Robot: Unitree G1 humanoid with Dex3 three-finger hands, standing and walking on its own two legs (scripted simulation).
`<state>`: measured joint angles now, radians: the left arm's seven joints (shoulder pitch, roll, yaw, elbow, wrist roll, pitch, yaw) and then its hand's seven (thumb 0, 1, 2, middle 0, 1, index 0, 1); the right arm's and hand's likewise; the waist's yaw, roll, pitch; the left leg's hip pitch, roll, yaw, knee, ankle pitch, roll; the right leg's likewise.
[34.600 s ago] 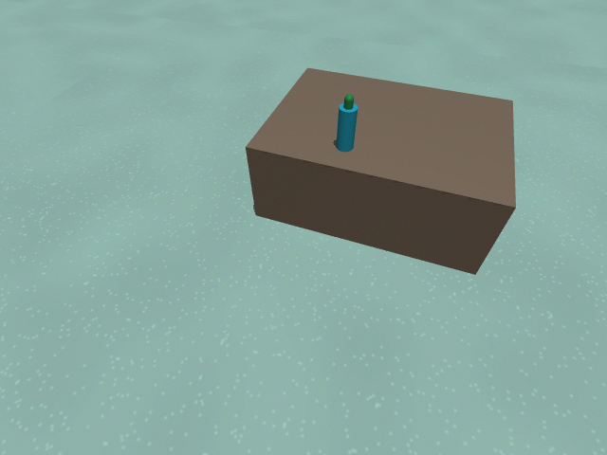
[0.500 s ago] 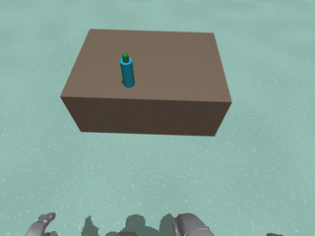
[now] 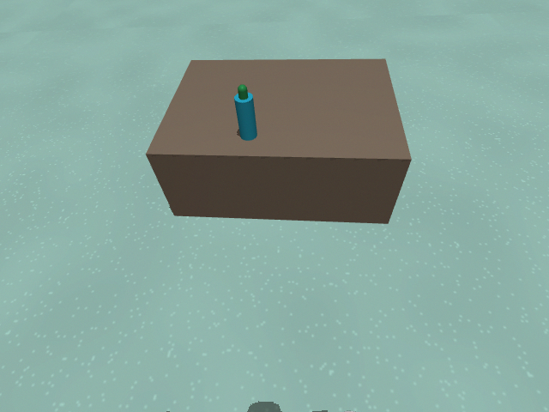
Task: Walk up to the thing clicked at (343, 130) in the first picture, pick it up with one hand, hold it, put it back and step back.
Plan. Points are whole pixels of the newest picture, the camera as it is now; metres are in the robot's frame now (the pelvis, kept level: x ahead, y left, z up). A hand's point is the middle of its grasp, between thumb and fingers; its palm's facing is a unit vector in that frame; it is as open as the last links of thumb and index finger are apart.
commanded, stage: step back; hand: left
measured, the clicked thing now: (245, 111) +1.12 +0.16 -0.26
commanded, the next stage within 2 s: stand in 0.90 s
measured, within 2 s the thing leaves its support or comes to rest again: neither
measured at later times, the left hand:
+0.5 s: hand out of the picture +0.03 +0.28 -0.14, palm faces +0.02 -0.93 -0.37, open 7.4 cm
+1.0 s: hand (116, 407) +0.16 +0.28 -0.13, palm faces -0.04 -0.93 -0.36, open 7.4 cm
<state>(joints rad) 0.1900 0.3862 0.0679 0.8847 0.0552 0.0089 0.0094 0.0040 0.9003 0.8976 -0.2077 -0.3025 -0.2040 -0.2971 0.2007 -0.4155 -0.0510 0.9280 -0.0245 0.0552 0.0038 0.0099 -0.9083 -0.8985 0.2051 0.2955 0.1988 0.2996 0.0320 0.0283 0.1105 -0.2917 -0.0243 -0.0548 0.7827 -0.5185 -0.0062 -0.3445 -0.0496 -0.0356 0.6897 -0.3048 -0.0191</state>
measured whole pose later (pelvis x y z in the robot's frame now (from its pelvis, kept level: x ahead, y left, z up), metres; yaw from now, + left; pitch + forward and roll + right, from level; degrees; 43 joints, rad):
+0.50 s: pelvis -0.01 +0.02 +0.01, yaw +0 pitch -3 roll +0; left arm 0.23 0.36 0.05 1.01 0.04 -0.02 -0.02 0.00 0.90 0.90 -0.21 -0.30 -0.20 -0.30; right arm 0.21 -0.40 -0.06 1.01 -0.03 -0.01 0.02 0.01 -0.91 -0.90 0.21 0.30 0.20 0.30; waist 0.04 0.01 0.06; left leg -0.28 0.01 -0.02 0.60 -0.33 0.00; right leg -0.26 -0.02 -0.02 0.60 -0.30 0.00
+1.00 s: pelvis +0.03 +0.03 +0.02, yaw -2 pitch -3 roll +0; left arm 0.05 0.36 0.01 1.06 0.00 -0.02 0.01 0.00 0.91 0.90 -0.20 -0.30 -0.20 -0.30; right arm 0.07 -0.34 -0.02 1.07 0.00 -0.02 0.00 0.01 -0.91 -0.90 0.21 0.30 0.20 0.30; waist 0.00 0.00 0.07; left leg -0.15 0.01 0.04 0.48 -0.28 0.00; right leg -0.16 -0.01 0.02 0.49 -0.28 0.01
